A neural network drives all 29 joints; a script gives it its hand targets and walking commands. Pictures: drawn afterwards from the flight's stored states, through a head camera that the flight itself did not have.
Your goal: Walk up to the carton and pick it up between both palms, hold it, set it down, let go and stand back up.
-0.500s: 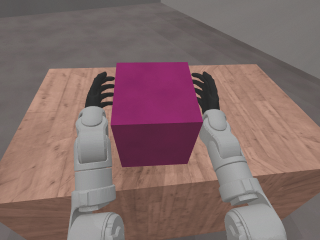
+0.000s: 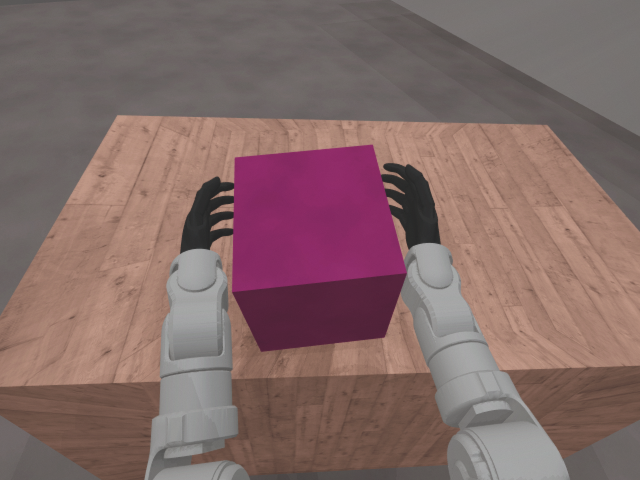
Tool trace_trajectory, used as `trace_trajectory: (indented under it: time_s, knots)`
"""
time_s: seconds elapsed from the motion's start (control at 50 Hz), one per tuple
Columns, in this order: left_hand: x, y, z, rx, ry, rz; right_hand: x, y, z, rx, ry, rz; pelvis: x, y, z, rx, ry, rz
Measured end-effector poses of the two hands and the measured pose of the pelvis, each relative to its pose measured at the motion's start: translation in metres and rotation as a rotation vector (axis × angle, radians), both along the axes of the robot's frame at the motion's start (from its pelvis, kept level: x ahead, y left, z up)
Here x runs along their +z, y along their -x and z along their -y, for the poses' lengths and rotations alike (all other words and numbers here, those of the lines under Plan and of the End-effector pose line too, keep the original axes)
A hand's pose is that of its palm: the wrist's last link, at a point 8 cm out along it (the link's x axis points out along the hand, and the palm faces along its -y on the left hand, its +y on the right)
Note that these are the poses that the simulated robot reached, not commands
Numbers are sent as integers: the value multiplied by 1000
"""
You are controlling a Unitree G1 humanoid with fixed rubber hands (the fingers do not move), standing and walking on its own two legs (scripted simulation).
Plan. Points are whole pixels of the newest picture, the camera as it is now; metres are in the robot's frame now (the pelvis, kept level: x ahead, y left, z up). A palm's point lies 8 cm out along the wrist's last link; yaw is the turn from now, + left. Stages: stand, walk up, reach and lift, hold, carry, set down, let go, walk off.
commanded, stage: set down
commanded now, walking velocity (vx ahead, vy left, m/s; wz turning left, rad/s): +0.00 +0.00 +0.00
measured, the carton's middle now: (314, 253) +0.36 +0.02 +0.09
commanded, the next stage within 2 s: none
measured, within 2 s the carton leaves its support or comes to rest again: rests again in 1.78 s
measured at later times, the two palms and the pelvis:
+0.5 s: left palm (212, 256) +0.34 +0.14 +0.11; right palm (419, 232) +0.38 -0.12 +0.12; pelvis +0.00 -0.02 +0.00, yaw -1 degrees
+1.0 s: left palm (226, 279) +0.34 +0.13 +0.07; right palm (418, 239) +0.39 -0.12 +0.09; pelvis +0.00 -0.03 +0.00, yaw -2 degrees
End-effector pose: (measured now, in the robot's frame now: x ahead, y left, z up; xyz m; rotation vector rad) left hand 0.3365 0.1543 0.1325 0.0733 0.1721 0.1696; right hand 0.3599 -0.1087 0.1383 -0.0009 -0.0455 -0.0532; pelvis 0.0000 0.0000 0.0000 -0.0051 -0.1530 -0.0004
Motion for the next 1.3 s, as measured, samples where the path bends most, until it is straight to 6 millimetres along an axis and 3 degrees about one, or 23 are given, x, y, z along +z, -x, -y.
trace_trajectory:
  time_s: [0.38,0.9,1.3]
  knots:
    - [-13,-5,10,28,3,-39,-12,-12,9,28,13,-36,-1,-7,12,-12,-7,-13]
    - [-54,0,20,92,30,-127,-40,-27,15,98,39,-139,0,4,29,-23,-25,-125]
    - [-85,-7,25,141,34,-147,-72,-42,18,134,48,-210,-1,2,37,-38,-32,-231]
